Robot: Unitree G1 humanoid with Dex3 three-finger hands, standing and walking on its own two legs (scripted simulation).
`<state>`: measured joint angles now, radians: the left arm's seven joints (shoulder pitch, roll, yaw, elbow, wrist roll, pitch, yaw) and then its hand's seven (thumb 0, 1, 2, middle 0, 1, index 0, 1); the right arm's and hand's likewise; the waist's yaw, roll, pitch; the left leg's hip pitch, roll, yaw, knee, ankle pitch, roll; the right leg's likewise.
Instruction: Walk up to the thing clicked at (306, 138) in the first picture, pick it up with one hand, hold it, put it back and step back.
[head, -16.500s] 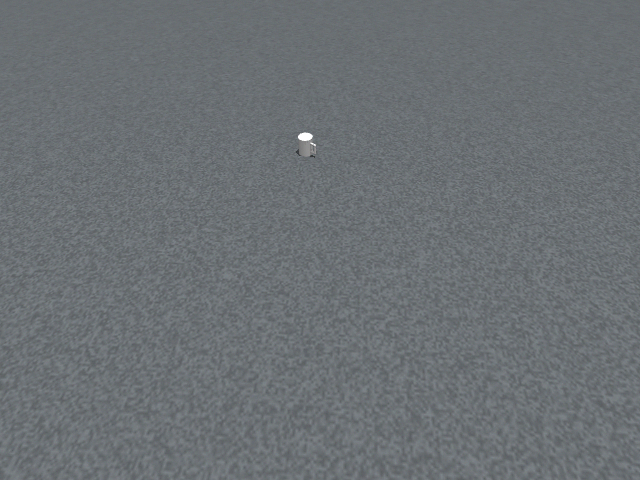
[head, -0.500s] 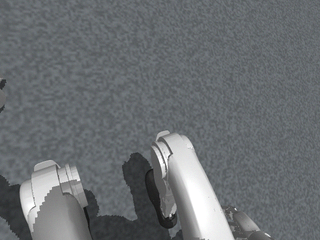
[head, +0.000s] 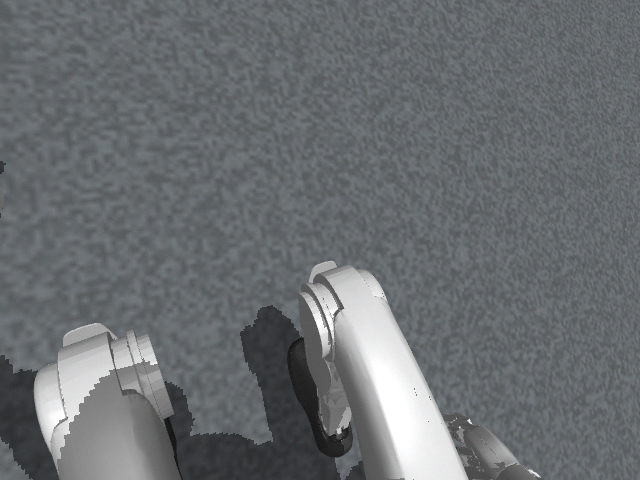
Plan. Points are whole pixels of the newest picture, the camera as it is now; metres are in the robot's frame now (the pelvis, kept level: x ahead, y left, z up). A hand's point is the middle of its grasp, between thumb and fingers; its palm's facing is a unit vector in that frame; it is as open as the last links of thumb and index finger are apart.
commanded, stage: rise first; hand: left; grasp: from above
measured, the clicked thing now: out of the picture +0.53 +0.34 -0.27
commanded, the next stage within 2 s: approach in 1.42 s
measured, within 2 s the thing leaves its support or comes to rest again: neither
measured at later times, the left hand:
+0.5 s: hand out of the picture +0.47 +0.39 -0.15, palm faces -0.41 -0.10 -0.91, open 14.3 cm
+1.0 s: hand out of the picture +0.47 +0.39 -0.15, palm faces -0.42 -0.10 -0.90, open 14.3 cm
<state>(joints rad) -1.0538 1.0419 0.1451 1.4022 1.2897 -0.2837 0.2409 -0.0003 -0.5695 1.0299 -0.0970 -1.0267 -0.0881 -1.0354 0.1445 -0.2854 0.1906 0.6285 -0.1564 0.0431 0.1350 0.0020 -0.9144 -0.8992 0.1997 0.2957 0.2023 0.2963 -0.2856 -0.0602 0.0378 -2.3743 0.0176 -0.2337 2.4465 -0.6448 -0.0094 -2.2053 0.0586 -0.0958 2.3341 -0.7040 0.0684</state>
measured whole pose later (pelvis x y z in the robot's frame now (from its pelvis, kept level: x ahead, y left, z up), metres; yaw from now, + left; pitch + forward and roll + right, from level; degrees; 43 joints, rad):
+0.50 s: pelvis +0.00 +0.00 +0.00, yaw +0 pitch +31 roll -13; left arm -1.05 1.03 0.14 1.41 1.30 -0.28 0.25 0.00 -0.58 1.04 -0.09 -1.03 -0.08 -1.04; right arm 0.14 -0.29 0.19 0.62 -0.16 0.04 0.13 0.00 -0.91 -0.90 0.20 0.30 0.20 0.30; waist -0.29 -0.06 0.03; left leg -2.38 0.02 -0.23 2.45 -0.64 0.00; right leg -2.21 0.06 -0.10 2.33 -0.70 0.07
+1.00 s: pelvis +0.00 +0.00 +0.00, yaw +0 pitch +31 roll -13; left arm -1.07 1.04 0.13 1.41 1.29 -0.28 0.24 0.00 -0.58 1.04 -0.09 -1.03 -0.07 -1.04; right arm 0.14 -0.30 0.19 0.62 -0.16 0.03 0.13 0.00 -0.91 -0.90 0.20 0.30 0.20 0.30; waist -0.29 -0.05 0.04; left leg -2.38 0.01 -0.23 2.45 -0.64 -0.01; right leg -2.22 0.06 -0.10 2.34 -0.70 0.06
